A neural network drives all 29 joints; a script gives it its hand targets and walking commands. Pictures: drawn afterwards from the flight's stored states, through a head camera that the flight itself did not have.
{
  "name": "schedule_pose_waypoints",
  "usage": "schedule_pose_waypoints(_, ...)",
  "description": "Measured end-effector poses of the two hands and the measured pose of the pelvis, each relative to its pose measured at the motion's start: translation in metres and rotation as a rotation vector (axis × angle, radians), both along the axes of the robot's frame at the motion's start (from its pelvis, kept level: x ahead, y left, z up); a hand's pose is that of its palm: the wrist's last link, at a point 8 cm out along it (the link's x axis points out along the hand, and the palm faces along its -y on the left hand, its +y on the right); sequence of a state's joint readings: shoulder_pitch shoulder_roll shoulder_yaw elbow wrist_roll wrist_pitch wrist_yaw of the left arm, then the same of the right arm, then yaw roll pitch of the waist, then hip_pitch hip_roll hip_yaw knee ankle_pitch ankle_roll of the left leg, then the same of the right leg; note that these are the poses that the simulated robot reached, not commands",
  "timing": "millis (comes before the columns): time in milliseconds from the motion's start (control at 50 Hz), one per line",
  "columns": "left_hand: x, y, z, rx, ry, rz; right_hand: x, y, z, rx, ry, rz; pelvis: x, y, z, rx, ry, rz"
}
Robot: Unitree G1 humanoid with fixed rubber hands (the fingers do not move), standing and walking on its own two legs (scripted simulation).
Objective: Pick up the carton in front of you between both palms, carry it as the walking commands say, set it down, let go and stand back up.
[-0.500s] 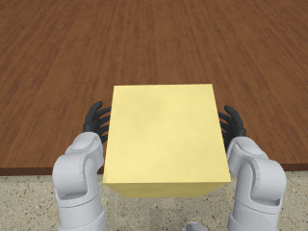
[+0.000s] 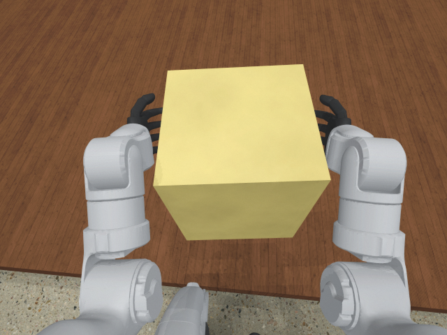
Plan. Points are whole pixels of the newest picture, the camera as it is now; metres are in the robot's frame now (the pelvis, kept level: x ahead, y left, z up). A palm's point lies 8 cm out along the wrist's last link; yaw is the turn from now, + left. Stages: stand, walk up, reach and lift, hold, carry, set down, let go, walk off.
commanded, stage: carry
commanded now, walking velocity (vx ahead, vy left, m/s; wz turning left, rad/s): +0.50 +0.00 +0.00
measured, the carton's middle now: (237, 163) +0.40 +0.02 +0.04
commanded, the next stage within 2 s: none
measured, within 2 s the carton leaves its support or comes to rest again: neither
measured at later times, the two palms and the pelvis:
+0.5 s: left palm out of the picture +0.80 +0.19 +0.18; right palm out of the picture +0.75 -0.10 +0.17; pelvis +0.40 +0.12 +0.09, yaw -1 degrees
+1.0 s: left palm out of the picture +1.03 +0.42 +0.32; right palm out of the picture +1.14 +0.14 +0.32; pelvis +0.74 +0.13 +0.14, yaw +15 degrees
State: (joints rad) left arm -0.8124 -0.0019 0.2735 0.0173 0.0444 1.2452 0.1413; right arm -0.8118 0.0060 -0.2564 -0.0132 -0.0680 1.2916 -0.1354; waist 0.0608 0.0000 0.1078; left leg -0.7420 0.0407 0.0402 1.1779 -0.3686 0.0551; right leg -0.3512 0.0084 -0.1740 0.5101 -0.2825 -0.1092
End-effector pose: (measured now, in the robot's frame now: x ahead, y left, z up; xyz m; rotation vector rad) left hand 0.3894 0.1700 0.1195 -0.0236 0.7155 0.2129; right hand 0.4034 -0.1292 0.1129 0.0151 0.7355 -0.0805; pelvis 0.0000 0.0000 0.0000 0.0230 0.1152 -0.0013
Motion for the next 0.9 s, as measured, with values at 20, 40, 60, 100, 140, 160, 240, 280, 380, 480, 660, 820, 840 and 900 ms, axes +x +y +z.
schedule_pose_waypoints(20,0.015,0.0,0.002,-0.003,-0.013,0.0,0.014,0.0,0.002,0.004,-0.013,-0.006,0.013,0.001,0.0,0.001,0.003,-0.003)
schedule_pose_waypoints(40,0.03,0.001,0.004,-0.006,-0.027,-0.001,0.028,0.001,0.004,0.007,-0.026,-0.012,0.026,0.002,0.0,0.001,0.004,-0.006)
schedule_pose_waypoints(60,0.045,0.002,0.006,-0.009,-0.041,-0.002,0.042,0.002,0.007,0.009,-0.04,-0.018,0.041,0.004,-0.001,0.0,0.005,-0.011)
schedule_pose_waypoints(100,0.075,0.005,0.011,-0.013,-0.072,-0.007,0.07,0.005,0.012,0.014,-0.069,-0.029,0.072,0.009,-0.005,-0.006,0.005,-0.025)
schedule_pose_waypoints(140,0.106,0.01,0.017,-0.014,-0.101,-0.01,0.101,0.01,0.018,0.026,-0.098,-0.042,0.108,0.016,-0.01,-0.014,0.008,-0.046)
schedule_pose_waypoints(160,0.122,0.014,0.019,-0.012,-0.113,-0.011,0.117,0.014,0.02,0.034,-0.11,-0.046,0.127,0.02,-0.012,-0.017,0.012,-0.052)
schedule_pose_waypoints(240,0.194,0.038,0.02,0.001,-0.124,-0.002,0.192,0.038,0.019,0.054,-0.121,-0.042,0.201,0.04,-0.017,0.003,0.007,-0.073)
schedule_pose_waypoints(280,0.233,0.047,0.015,-0.014,-0.102,-0.006,0.227,0.046,0.013,0.047,-0.098,-0.052,0.241,0.053,-0.015,0.008,-0.004,-0.06)
schedule_pose_waypoints(380,0.336,0.033,0.016,-0.059,-0.049,-0.13,0.284,0.036,0.015,-0.013,-0.048,-0.171,0.324,0.086,0.015,0.002,-0.05,-0.036)
schedule_pose_waypoints(480,0.401,0.024,0.054,-0.051,0.005,-0.174,0.331,0.028,0.049,0.033,0.004,-0.252,0.388,0.111,0.077,-0.006,-0.041,-0.022)
schedule_pose_waypoints(660,0.523,0.064,0.155,-0.065,-0.132,-0.118,0.484,0.064,0.171,-0.01,-0.129,-0.17,0.514,0.123,0.135,-0.07,-0.009,0.056)
schedule_pose_waypoints(820,0.598,0.151,0.203,-0.012,-0.171,0.074,0.632,0.154,0.228,-0.063,-0.172,0.106,0.641,0.115,0.127,-0.042,-0.037,0.191)
schedule_pose_waypoints(840,0.604,0.163,0.206,0.003,-0.165,0.105,0.648,0.168,0.229,-0.059,-0.168,0.145,0.655,0.116,0.125,-0.046,-0.039,0.207)
schedule_pose_waypoints(900,0.615,0.2,0.205,0.017,-0.107,0.192,0.688,0.211,0.224,-0.052,-0.114,0.247,0.686,0.118,0.127,-0.053,-0.043,0.242)
